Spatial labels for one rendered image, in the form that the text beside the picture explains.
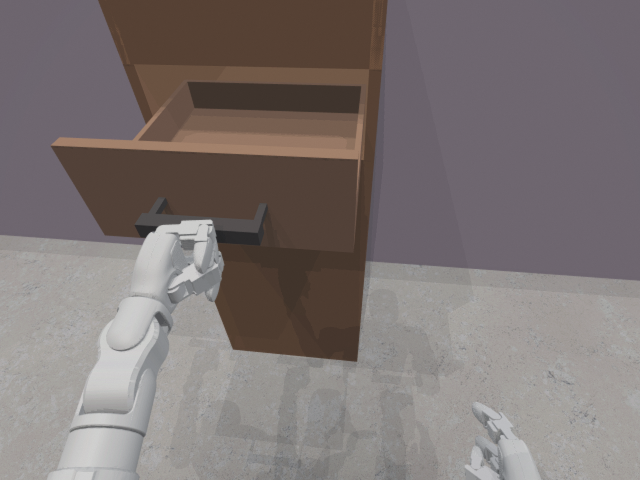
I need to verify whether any cabinet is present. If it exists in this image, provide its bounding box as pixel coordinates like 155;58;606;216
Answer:
98;0;388;362

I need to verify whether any right robot hand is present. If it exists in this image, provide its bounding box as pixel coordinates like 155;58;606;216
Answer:
465;402;541;480

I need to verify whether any drawer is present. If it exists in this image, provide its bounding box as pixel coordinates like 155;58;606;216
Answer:
50;80;366;253

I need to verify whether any left robot hand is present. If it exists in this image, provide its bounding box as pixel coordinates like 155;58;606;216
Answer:
129;220;224;314

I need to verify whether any robot left forearm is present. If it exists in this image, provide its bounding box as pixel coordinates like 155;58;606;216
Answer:
47;296;173;480

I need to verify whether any handle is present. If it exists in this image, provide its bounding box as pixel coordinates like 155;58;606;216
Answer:
134;197;268;246

